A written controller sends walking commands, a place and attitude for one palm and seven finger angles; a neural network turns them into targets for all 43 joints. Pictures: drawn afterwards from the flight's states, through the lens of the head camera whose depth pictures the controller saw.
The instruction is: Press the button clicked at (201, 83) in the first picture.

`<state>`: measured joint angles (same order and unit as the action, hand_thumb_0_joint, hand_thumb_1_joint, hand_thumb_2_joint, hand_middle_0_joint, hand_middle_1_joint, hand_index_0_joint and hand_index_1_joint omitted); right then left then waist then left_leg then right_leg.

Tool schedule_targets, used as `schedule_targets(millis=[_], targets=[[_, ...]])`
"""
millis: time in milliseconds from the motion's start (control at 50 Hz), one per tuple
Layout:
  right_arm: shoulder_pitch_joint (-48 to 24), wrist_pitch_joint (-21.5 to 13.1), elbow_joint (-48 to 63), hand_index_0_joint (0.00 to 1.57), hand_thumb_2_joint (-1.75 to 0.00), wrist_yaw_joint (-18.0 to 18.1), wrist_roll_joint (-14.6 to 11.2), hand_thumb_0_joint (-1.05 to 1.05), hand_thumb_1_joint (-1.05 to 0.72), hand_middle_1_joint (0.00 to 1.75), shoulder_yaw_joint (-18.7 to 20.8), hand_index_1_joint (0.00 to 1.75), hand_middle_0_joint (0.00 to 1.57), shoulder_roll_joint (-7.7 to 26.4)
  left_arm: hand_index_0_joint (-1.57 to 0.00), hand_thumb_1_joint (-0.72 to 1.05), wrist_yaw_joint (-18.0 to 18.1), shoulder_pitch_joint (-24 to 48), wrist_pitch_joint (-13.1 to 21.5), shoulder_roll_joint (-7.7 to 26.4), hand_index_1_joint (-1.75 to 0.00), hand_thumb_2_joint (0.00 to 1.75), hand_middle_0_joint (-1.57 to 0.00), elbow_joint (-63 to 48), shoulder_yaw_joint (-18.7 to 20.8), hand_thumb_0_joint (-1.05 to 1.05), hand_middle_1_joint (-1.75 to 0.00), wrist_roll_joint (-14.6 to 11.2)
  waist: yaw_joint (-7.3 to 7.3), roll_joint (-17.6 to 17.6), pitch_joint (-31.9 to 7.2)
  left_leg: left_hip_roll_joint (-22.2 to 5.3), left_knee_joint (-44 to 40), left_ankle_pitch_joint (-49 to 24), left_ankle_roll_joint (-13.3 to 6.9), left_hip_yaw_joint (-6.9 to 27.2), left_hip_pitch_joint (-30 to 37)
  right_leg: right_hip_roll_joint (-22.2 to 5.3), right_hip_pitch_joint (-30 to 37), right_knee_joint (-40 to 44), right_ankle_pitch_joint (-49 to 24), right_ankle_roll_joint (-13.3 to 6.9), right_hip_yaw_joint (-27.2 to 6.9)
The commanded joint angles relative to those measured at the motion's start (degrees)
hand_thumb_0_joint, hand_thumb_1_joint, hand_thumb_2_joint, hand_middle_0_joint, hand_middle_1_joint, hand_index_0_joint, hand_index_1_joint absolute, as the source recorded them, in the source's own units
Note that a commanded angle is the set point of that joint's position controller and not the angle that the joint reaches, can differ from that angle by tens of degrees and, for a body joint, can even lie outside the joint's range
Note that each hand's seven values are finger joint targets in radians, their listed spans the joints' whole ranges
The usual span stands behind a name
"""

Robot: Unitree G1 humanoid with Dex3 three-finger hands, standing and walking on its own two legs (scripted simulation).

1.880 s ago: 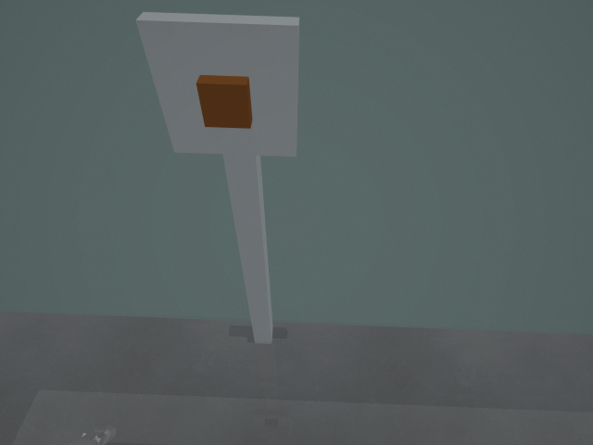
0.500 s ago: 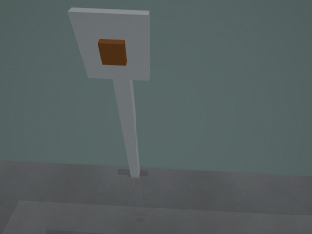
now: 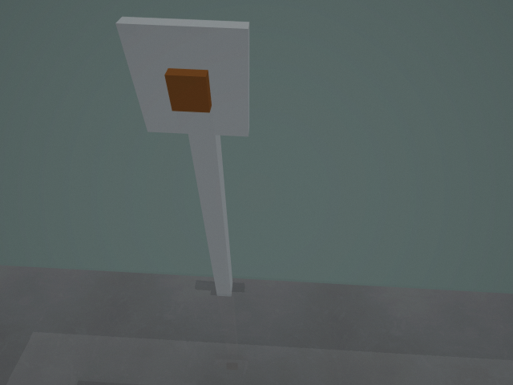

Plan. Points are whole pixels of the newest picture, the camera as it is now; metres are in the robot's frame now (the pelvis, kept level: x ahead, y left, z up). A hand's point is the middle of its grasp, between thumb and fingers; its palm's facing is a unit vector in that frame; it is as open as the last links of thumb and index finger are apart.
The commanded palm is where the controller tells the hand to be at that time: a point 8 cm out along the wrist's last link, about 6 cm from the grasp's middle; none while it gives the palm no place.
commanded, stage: shuffle to correct the standing spot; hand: left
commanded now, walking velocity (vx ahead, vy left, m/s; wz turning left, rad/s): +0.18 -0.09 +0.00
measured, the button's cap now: (189, 90) +0.55 +0.16 +0.18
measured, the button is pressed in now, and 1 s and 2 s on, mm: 0 0 0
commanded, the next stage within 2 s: come to a stop and stand still in 0.24 s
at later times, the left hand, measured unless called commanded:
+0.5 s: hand out of the picture -0.01 +0.14 -0.20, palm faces +0.09 -0.99 -0.12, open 7.3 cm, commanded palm none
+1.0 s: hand out of the picture +0.15 +0.14 -0.18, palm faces +0.06 -0.97 -0.22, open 7.3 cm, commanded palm none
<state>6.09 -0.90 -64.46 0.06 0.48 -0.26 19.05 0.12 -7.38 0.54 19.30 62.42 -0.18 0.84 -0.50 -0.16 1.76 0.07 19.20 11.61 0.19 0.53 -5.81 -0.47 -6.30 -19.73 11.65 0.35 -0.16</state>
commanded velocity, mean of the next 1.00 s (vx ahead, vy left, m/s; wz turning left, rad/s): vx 0.00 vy -0.01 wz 0.00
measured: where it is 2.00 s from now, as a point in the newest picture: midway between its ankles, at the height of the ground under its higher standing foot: outside the picture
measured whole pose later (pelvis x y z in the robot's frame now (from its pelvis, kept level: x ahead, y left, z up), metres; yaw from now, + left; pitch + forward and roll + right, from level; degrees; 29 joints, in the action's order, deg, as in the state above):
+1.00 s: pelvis +0.08 -0.04 -0.01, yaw +2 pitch -1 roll +0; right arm 12.3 1.6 -61.2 1.4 0.5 3.6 10.7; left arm 2.1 -9.4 -0.1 8.7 56.8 1.7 2.0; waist -0.4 1.0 3.2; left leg -1.6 43.6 27.4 1.0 -2.9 -15.8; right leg -2.7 -16.5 -31.1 13.5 -0.3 4.5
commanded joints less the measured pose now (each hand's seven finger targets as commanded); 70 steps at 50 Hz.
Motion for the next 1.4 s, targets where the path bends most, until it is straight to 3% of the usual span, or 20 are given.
schedule_targets(millis=[0,100,200,300,360,400,420,460,500,640,720,760,800,900,1000,1040,1100,1220,1280,1380], targets=[[1.1,0.0,1.6,0.2,-0.9,0.6,0.3,0.0,-0.9,0.3,0.3,0.3,0.2,4.2,-0.2,0.9,1.0,-2.5,0.0,4.0,-0.3,0.9,-0.2,-1.1,0.5,0.0,-0.3,-0.3,0.43,-0.4,-3.2,-6.8,-2.3,-5.0,-0.5,4.3,0.0,-5.8,-0.6,2.5,-2.3,-0.2,-4.1],[4.1,0.6,0.9,0.2,-0.9,0.4,0.6,0.0,-0.9,0.3,0.9,0.3,0.2,4.6,-0.2,0.9,0.4,-6.0,-0.6,3.3,-0.3,0.9,-0.2,-0.8,0.8,0.0,-0.3,0.2,0.38,1.3,2.8,-7.7,-3.2,11.1,-2.0,6.4,-4.5,-3.4,-6.0,-1.1,10.5,-0.8,-3.0],[6.8,-0.2,0.8,0.2,-0.9,1.0,0.4,0.0,-0.9,0.3,1.5,0.3,0.2,2.4,-0.2,0.9,0.3,-11.1,0.2,1.0,-0.3,0.9,-0.2,0.1,1.3,0.0,-0.3,0.2,-0.11,0.8,4.0,-8.2,1.9,4.1,-3.3,5.9,-5.9,-3.1,-5.5,-4.4,4.6,-2.1,-2.9],[7.3,-0.6,2.3,0.2,-0.9,1.7,0.4,0.0,-0.9,0.3,1.6,0.3,0.2,-2.9,-0.2,0.9,1.3,-20.8,0.9,1.9,-0.3,0.9,-0.2,2.7,3.2,0.0,-0.3,0.0,-1.86,-10.8,3.8,-2.8,22.1,11.5,-0.6,-5.0,-18.6,-12.3,5.3,1.0,-10.6,-8.9,-14.9],[6.2,-1.1,3.3,0.2,-0.9,1.8,0.0,0.0,-0.9,0.3,1.8,0.3,0.2,-5.6,-0.2,0.9,2.2,-20.8,1.2,-1.2,-0.3,0.9,-0.2,2.5,3.2,0.0,-0.3,0.8,-1.06,-5.5,5.6,-5.0,23.4,18.4,-0.6,-3.8,-21.2,-15.5,4.9,-0.8,-26.0,-13.1,-14.7],[14.6,-1.2,-0.2,0.2,-0.9,2.2,-0.4,0.0,-0.9,0.3,1.6,0.3,0.2,-7.4,-0.2,0.9,2.5,-16.0,0.7,-3.2,-0.3,0.9,-0.2,1.3,2.7,0.0,-0.3,0.0,3.39,-2.7,2.2,-4.6,6.0,1.3,-0.7,-3.9,-5.7,-10.0,-1.2,-9.3,-31.7,-7.9,-6.2],[19.7,-1.6,-2.1,0.2,-0.9,2.8,0.2,0.0,-0.9,0.3,2.0,0.3,0.2,-5.1,-0.2,0.9,2.5,-16.6,0.5,-5.9,-0.3,0.9,-0.2,0.7,2.2,0.0,-0.3,-0.6,4.15,4.5,-1.0,-9.0,4.3,-21.3,-2.8,1.8,4.0,-3.9,-6.9,-16.8,-25.1,-3.4,-1.8],[20.1,-1.1,-3.6,0.2,-0.9,3.8,-0.1,0.0,-0.9,0.3,2.0,0.3,0.2,-2.8,-0.2,0.9,3.2,-16.5,-0.2,-7.5,-0.3,0.9,-0.2,0.8,1.6,0.0,-0.3,-0.6,2.61,14.4,1.1,-20.3,2.3,-54.1,-10.1,9.7,5.3,-0.8,-12.1,-23.0,17.4,0.7,1.5],[18.0,-0.8,-2.9,0.2,-0.9,4.3,0.0,0.0,-0.9,0.3,1.9,0.3,0.2,-3.4,-0.2,0.9,3.1,-15.2,-1.0,-6.7,-0.3,0.9,-0.2,1.0,1.8,0.0,-0.3,0.0,1.95,8.3,5.1,-20.1,2.9,-56.9,-11.4,7.8,3.6,-2.8,-14.3,-24.8,20.6,0.4,0.2],[12.2,0.2,1.3,0.2,-0.9,4.1,0.5,0.0,-0.9,0.3,4.6,0.3,0.2,-1.6,-0.2,0.9,2.0,-13.4,-2.4,-8.1,-0.3,0.9,-0.2,-2.9,3.3,0.0,-0.3,0.5,0.91,8.0,0.0,-18.1,3.1,-43.6,-9.8,2.8,1.7,-2.7,-14.4,-25.6,12.0,0.0,2.1],[9.1,0.6,2.8,0.2,-0.9,3.0,0.7,0.0,-0.9,0.3,5.1,0.3,0.2,-2.6,-0.2,0.9,1.8,-16.1,-1.4,-7.4,-0.3,0.9,-0.2,-3.2,3.9,0.0,-0.3,0.7,-1.89,6.7,-0.4,-13.6,8.1,-23.7,-4.9,-1.1,-5.5,-3.0,-4.6,-11.2,-3.4,0.0,3.7],[12.4,1.0,3.2,0.2,-0.9,2.1,-0.1,0.0,-0.9,0.3,4.3,0.3,0.2,-7.7,-0.2,0.9,2.4,-15.1,0.0,-1.6,-0.3,0.9,-0.2,-3.4,4.1,0.0,-0.3,1.1,-0.27,-9.3,-2.2,-3.9,17.4,7.1,0.2,-5.8,-11.9,-14.6,-0.7,-4.2,-23.4,-3.4,-9.7],[11.1,2.8,4.4,0.2,-0.9,1.9,-0.2,0.0,-0.9,0.3,4.2,0.3,0.2,-9.2,-0.2,0.9,2.4,-13.0,-0.1,0.8,-0.3,0.9,-0.2,-4.3,4.0,0.0,-0.3,0.8,-0.8,-12.3,-1.5,-2.4,27.8,22.2,0.3,-3.1,-10.4,-20.4,-8.3,2.1,-21.0,-9.7,-14.5],[10.9,2.2,4.4,0.2,-0.9,1.4,0.0,0.0,-0.9,0.3,3.8,0.3,0.2,-7.3,-0.2,0.9,2.9,-7.6,-0.4,0.7,-0.3,0.9,-0.2,-6.4,4.4,0.0,-0.3,1.1,-0.6,-8.4,-1.2,-3.0,27.4,17.5,0.8,-1.9,-13.5,-18.2,-5.0,-0.4,-22.3,-11.5,-10.0],[14.1,1.8,4.6,0.2,-0.9,1.2,-0.1,0.0,-0.9,0.3,3.5,0.3,0.2,-7.3,-0.2,0.9,2.6,-5.8,-0.8,0.9,-0.3,0.9,-0.2,-7.0,4.5,0.0,-0.3,0.6,0.84,-9.1,-2.6,-2.2,11.5,7.5,0.9,-4.1,-5.0,-14.7,-8.9,-0.9,-9.4,-8.1,-7.4],[15.9,0.9,4.2,0.2,-0.9,1.3,0.3,0.0,-0.9,0.3,3.5,0.3,0.2,-5.0,-0.2,0.9,2.2,-4.5,-1.5,-2.2,-0.3,0.9,-0.2,-8.2,3.9,0.0,-0.3,0.0,1.76,-0.1,-0.9,-6.3,1.8,2.2,-1.1,1.5,0.1,-8.4,-16.3,-4.8,3.4,-3.4,-3.0],[8.6,0.2,6.6,0.2,-0.9,1.5,0.6,0.0,-0.9,0.3,3.5,0.3,0.2,-1.7,-0.2,0.9,1.7,-4.3,-2.2,-4.9,-0.3,0.9,-0.2,-7.6,3.4,0.0,-0.3,0.7,-0.71,12.2,5.0,-14.0,-9.9,11.2,-6.3,10.7,-18.4,-2.4,-6.6,-14.9,6.7,0.4,3.3],[10.0,-0.7,5.0,0.2,-0.9,2.2,0.1,0.0,-0.9,0.3,2.7,0.3,0.2,-2.9,-0.2,0.9,1.6,-10.5,-0.5,-4.1,-0.3,0.9,-0.2,-2.7,1.9,0.0,-0.3,0.4,-0.96,4.0,0.4,-8.5,-0.4,-9.7,-4.1,2.4,-5.9,-5.0,-4.7,-3.7,-5.2,-0.2,-0.2],[11.8,-0.6,3.4,0.2,-0.9,2.0,-0.2,0.0,-0.9,0.3,2.6,0.3,0.2,-3.5,-0.2,0.9,1.9,-10.3,0.1,-3.7,-0.3,0.9,-0.2,-1.2,1.6,0.0,-0.3,0.1,0.57,-2.7,-1.8,-7.4,1.4,-10.6,-1.9,0.1,-1.9,-6.6,-4.5,-2.6,-11.4,-0.8,-1.6],[11.7,-0.6,1.6,0.2,-0.9,1.9,-0.2,0.0,-0.9,0.3,2.2,0.3,0.2,-3.3,-0.2,0.9,2.0,-10.6,0.2,-3.8,-0.3,0.9,-0.2,0.2,1.3,0.0,-0.3,0.1,0.55,-0.8,0.6,-7.6,-1.5,-5.6,-2.0,0.5,-2.8,-6.0,-5.0,-0.8,-5.9,-0.7,-1.6]])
